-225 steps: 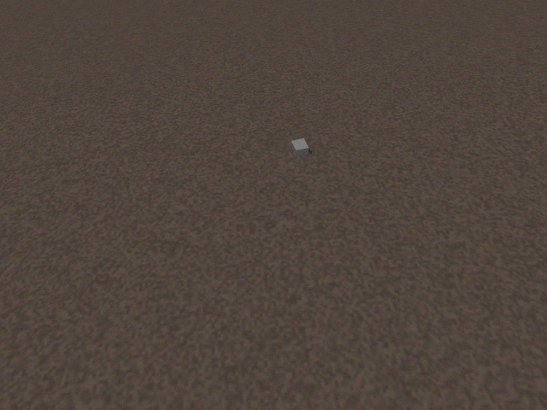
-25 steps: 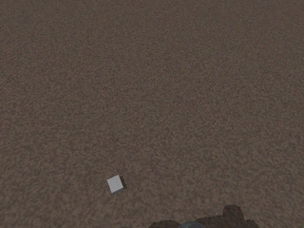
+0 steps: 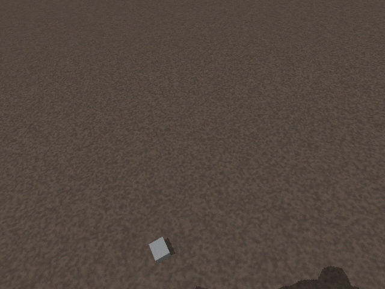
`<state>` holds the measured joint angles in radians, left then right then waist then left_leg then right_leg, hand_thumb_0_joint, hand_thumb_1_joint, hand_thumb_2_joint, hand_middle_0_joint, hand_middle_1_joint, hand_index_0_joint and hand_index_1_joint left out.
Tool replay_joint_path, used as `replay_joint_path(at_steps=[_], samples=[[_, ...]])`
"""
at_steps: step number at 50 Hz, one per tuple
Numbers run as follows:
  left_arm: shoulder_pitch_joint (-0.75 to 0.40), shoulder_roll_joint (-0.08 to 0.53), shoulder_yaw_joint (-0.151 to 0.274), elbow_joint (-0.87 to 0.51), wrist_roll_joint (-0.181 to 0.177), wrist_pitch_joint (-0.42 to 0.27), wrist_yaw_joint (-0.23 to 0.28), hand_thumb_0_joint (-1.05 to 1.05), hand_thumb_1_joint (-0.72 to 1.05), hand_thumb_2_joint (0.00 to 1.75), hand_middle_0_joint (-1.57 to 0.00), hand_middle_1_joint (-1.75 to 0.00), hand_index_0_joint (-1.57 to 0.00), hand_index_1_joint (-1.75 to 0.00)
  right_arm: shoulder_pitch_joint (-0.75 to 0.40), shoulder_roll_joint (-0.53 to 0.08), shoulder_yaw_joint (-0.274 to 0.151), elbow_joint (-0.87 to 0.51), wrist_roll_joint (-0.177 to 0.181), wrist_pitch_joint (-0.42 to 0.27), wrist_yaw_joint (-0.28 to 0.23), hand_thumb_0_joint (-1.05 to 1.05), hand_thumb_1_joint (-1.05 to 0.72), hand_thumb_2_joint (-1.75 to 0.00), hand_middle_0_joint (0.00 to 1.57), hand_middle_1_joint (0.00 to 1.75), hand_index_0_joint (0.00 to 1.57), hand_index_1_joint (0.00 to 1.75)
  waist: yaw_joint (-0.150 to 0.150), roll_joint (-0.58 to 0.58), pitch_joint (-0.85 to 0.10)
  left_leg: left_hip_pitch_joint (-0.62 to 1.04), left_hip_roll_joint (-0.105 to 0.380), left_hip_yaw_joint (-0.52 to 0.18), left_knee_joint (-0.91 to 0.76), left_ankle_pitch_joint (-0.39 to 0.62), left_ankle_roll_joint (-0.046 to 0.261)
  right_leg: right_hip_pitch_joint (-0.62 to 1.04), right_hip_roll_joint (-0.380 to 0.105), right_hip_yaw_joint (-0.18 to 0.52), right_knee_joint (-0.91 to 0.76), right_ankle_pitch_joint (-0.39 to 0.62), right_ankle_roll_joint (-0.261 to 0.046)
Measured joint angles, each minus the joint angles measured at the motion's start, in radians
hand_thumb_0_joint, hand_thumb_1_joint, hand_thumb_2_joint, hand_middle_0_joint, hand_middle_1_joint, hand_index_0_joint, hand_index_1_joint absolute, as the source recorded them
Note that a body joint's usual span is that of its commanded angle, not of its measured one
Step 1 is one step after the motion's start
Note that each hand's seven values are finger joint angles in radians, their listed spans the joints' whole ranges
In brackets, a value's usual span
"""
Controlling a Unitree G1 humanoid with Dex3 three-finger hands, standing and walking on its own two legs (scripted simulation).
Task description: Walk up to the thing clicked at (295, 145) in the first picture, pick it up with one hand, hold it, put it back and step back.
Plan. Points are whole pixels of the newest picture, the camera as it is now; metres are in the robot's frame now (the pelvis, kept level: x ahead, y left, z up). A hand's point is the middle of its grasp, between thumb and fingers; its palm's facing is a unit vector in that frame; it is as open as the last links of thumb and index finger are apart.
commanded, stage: walk up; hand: left
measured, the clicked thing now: (159, 249) +0.44 +0.25 -0.74
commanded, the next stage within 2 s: stand in 1.40 s
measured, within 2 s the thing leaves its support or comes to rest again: neither
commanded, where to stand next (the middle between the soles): +0.09 +0.00 m, yaw +1 degrees
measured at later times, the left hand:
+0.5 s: hand out of the picture +0.12 +0.26 -0.14, palm faces +0.01 -0.94 -0.33, open 7.3 cm
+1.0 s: hand out of the picture +0.10 +0.25 -0.14, palm faces +0.02 -0.95 -0.32, open 7.3 cm
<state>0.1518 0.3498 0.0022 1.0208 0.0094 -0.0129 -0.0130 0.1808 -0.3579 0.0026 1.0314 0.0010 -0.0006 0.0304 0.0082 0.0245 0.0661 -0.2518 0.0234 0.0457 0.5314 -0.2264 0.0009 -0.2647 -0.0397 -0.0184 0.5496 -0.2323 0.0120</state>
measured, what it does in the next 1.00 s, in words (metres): stands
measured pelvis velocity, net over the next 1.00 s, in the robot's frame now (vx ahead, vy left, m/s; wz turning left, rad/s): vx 0.04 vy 0.00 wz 0.03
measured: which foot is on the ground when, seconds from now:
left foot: down 0.00-1.00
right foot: down 0.00-1.00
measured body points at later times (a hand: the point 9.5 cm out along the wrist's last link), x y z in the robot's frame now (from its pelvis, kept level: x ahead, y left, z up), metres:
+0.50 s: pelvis +0.03 +0.00 +0.01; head +0.04 +0.00 +0.46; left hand +0.12 +0.31 -0.12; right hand +0.13 -0.30 -0.11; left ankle +0.04 +0.12 -0.73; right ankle +0.05 -0.13 -0.73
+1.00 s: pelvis +0.04 +0.00 +0.02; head +0.05 +0.01 +0.47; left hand +0.10 +0.30 -0.12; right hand +0.12 -0.30 -0.12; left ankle +0.04 +0.12 -0.73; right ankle +0.05 -0.13 -0.73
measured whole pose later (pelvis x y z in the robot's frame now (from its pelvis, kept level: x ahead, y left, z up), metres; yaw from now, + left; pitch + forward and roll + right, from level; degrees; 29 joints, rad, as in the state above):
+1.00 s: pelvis +0.04 +0.00 +0.02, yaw +2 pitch -2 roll +0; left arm 0.09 0.34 0.01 1.16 0.01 -0.01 -0.01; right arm 0.09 -0.35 0.00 1.16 0.00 -0.01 0.01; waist 0.01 0.00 0.05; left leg -0.12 0.02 0.02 0.33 -0.17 -0.01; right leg -0.11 -0.04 -0.05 0.32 -0.17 0.02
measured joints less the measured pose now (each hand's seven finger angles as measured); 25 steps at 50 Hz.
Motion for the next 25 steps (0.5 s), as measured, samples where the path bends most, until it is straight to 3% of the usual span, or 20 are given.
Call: replay_joint_path(at_steps=[12, 25], samples=[[-0.075, 0.005, -0.003, 0.067, -0.011, -0.003, -0.004, 0.0, 0.91, 0.9, -0.21, -0.3, -0.2, -0.3, -0.006, -0.009, 0.003, 0.098, -0.007, -0.023, -0.01, 0.01, -0.9, -0.9, 0.21, 0.3, 0.21, 0.3, -0.02, -0.05, -0.014, 0.059, -0.001, -0.009, -0.118, 0.038, -0.005, 0.073, 0.002, -0.013, -0.139, 0.047, 0.007], [-0.082, 0.002, -0.004, 0.132, -0.011, 0.006, 0.002, 0.0, 0.91, 0.9, -0.2, -0.3, -0.2, -0.3, -0.096, -0.004, -0.006, 0.102, 0.0, -0.023, -0.02, 0.01, -0.9, -0.9, 0.21, 0.3, 0.21, 0.3, -0.003, -0.027, -0.018, 0.109, -0.004, -0.017, -0.164, 0.041, -0.006, 0.129, 0.001, -0.023, -0.189, 0.048, 0.01]])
